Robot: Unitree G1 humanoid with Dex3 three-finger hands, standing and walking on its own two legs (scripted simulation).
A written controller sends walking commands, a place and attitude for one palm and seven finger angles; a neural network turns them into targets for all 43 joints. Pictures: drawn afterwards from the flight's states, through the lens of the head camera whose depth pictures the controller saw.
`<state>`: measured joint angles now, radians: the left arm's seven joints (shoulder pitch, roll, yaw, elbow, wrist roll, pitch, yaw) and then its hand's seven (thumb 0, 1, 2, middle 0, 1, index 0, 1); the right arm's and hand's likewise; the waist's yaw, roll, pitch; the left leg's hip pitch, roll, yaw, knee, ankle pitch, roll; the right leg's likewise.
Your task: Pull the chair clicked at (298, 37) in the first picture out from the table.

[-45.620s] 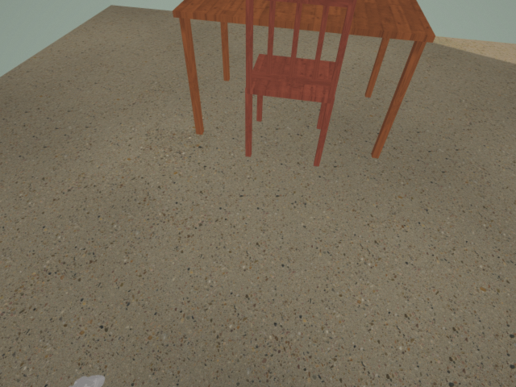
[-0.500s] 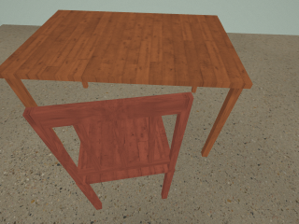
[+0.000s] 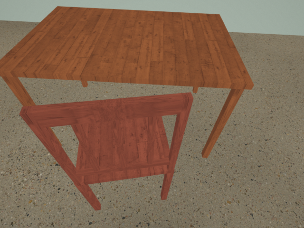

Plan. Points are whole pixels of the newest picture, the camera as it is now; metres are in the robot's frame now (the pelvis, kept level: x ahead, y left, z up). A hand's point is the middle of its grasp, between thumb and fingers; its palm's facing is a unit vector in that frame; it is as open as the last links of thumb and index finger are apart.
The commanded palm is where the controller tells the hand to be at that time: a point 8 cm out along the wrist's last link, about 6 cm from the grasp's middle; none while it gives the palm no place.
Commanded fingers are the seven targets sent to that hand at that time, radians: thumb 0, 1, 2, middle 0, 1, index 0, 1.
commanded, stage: shuffle to correct the standing spot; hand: left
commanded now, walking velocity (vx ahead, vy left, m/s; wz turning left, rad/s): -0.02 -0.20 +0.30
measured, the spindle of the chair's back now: (120, 145) +0.39 +0.14 -0.09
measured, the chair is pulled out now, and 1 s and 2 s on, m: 0.21 0.21 0.21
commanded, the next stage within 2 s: come to a stop and stand still in 0.92 s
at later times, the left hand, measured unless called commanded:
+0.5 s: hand out of the picture -0.05 +0.12 -0.18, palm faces +0.13 -0.97 -0.19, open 7.3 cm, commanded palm none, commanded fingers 0.00 0.90 0.90 -0.20 -0.30 -0.20 -0.30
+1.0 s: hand out of the picture -0.05 +0.06 -0.19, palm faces +0.21 -0.95 -0.23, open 7.3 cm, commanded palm none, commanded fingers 0.00 0.90 0.90 -0.20 -0.30 -0.20 -0.30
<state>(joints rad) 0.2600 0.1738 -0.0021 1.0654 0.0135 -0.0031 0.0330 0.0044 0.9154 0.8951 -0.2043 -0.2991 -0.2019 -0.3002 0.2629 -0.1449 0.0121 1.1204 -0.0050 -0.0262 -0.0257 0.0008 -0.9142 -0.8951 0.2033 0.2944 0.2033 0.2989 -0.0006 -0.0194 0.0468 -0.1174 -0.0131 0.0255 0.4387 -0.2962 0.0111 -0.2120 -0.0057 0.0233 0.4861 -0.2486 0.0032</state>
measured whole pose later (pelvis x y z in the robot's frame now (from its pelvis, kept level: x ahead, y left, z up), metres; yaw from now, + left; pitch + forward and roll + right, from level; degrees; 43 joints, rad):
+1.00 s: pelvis -0.03 -0.13 -0.01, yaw +12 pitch +0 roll +1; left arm 0.29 0.19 0.04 0.97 0.04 0.06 0.02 0.00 0.91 0.90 -0.20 -0.30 -0.20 -0.30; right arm 0.24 -0.15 -0.05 1.08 -0.01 0.04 -0.05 0.01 -0.93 -0.89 0.21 0.29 0.21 0.30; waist -0.01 -0.02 0.09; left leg -0.38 0.08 0.00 0.81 -0.43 -0.02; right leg -0.28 0.01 -0.15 0.63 -0.35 -0.09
